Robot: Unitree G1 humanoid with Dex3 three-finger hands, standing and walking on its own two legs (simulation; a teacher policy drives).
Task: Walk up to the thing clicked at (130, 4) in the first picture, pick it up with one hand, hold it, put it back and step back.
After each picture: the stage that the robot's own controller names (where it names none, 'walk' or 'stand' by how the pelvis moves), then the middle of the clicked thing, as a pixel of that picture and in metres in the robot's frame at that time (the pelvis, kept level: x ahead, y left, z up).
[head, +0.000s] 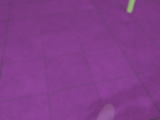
stand; (131, 3) +2.27 -0.75 -0.65
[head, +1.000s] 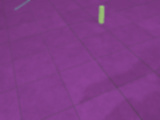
walk; (101, 14) +2.21 -0.19 -0.62
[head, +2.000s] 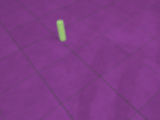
walk; (61, 30) +1.53 +0.31 -0.64
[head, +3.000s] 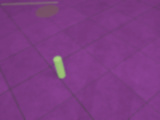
walk; (59, 67) +0.99 +0.31 -0.65
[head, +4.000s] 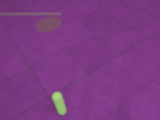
walk; (59, 103) +0.62 +0.26 -0.65
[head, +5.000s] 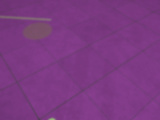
stand; out of the picture +0.41 +0.20 -0.64
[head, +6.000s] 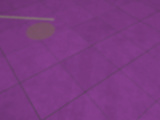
stand; out of the picture +0.39 +0.20 -0.65
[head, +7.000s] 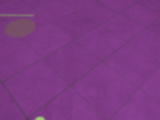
walk; out of the picture +0.41 +0.24 -0.64
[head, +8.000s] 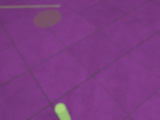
stand; (63, 114) +0.45 +0.23 -0.64
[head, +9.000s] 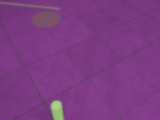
stand; (57, 113) +0.50 +0.16 -0.61
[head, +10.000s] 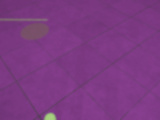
stand; out of the picture +0.45 +0.24 -0.64
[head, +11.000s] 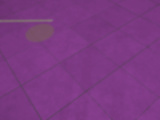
stand; out of the picture +0.37 +0.24 -0.65
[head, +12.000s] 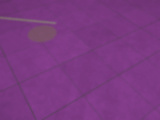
stand; out of the picture +0.40 +0.22 -0.64
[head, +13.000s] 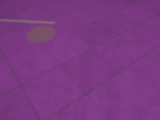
stand; out of the picture +0.40 +0.20 -0.66
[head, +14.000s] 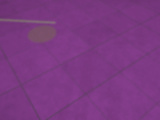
stand; out of the picture +0.40 +0.20 -0.66
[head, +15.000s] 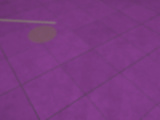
stand; out of the picture +0.40 +0.21 -0.66
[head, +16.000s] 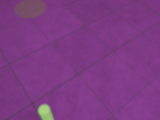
go down; (46, 115) +0.41 +0.22 -0.62
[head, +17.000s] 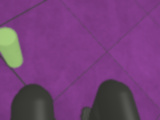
go down; (11, 50) +0.48 +0.25 -0.24
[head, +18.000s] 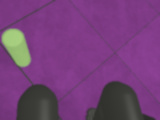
close in; (19, 50) +0.48 +0.24 -0.24
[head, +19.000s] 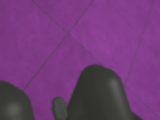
close in; out of the picture +0.47 +0.29 -0.16
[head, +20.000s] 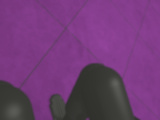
lift; out of the picture +0.45 +0.29 -0.16
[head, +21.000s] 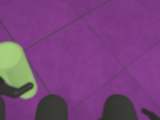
lift; (19, 76) +0.34 +0.21 -0.03
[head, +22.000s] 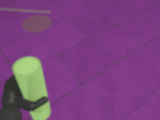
hold; (35, 93) +0.31 +0.17 +0.04
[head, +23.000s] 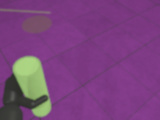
hold; (35, 90) +0.32 +0.17 +0.04
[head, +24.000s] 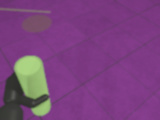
hold; (36, 90) +0.33 +0.16 +0.03
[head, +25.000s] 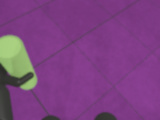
crouch; (20, 67) +0.40 +0.20 -0.03
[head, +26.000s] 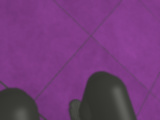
lower; out of the picture +0.49 +0.26 -0.10
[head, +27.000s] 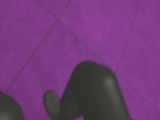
lower; out of the picture +0.47 +0.30 -0.17
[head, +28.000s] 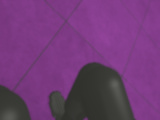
lower; out of the picture +0.46 +0.30 -0.17
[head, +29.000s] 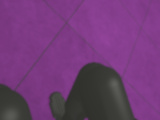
lower; out of the picture +0.46 +0.30 -0.17
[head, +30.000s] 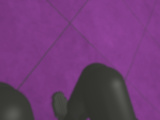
lower; out of the picture +0.45 +0.30 -0.17
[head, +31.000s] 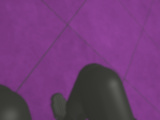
open; out of the picture +0.46 +0.29 -0.17
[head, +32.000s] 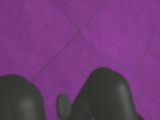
stand; out of the picture +0.45 +0.28 -0.18
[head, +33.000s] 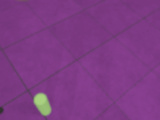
stand; (43, 105) +0.42 +0.21 -0.52
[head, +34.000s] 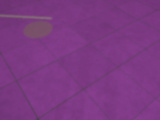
stand; out of the picture +0.40 +0.20 -0.60
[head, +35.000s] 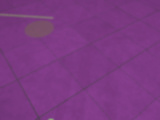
stand; out of the picture +0.41 +0.19 -0.60
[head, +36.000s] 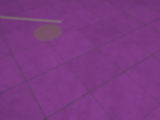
stand; out of the picture +0.42 +0.18 -0.65
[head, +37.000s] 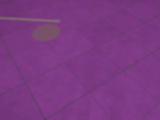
stand; out of the picture +0.40 +0.20 -0.66
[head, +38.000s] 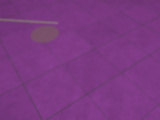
stand; out of the picture +0.40 +0.20 -0.66
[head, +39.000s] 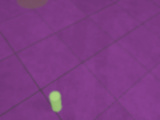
walk; (56, 102) +0.47 +0.15 -0.64
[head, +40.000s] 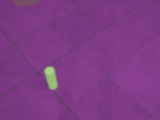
walk; (51, 78) +0.68 +0.26 -0.62
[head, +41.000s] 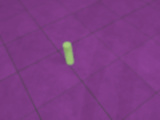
stand; (68, 53) +1.00 +0.21 -0.63
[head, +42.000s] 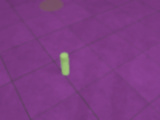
stand; (65, 64) +1.00 +0.18 -0.65
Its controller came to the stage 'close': yes
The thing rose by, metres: 0.68
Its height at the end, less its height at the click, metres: +0.00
